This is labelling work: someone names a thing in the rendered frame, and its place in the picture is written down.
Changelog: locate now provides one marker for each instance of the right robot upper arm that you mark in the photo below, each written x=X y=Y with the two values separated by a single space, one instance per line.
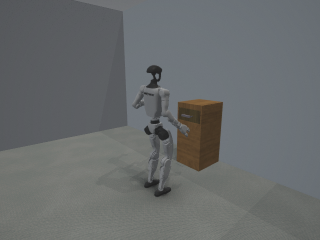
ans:
x=164 y=94

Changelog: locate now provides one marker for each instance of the handle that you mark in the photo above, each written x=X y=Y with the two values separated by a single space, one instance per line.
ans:
x=187 y=116

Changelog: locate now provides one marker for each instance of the right robot foot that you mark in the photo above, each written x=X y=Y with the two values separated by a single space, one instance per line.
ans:
x=164 y=191

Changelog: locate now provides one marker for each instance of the right robot forearm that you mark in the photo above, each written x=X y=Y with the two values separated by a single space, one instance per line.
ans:
x=173 y=120

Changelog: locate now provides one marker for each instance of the drawer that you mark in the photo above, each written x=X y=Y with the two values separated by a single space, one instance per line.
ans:
x=190 y=112

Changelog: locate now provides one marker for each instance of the left robot forearm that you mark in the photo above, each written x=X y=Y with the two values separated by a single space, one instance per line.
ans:
x=141 y=103

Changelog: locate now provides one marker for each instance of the robot head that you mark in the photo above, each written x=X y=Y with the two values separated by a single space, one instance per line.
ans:
x=154 y=69

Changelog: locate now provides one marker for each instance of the cabinet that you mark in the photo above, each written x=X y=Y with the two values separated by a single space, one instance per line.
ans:
x=201 y=148

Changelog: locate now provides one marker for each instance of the left robot upper arm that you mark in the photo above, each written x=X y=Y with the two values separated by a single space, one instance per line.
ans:
x=139 y=97

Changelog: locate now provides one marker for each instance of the right robot hand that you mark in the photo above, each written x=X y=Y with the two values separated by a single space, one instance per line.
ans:
x=184 y=130

